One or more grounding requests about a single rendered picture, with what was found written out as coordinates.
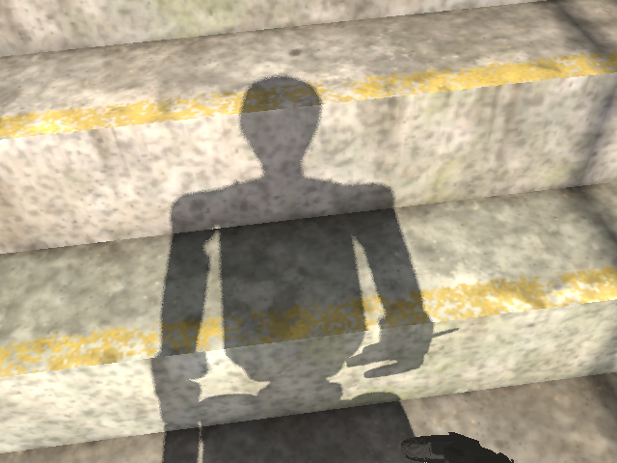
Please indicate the robot right hand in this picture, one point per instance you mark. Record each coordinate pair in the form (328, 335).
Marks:
(452, 448)

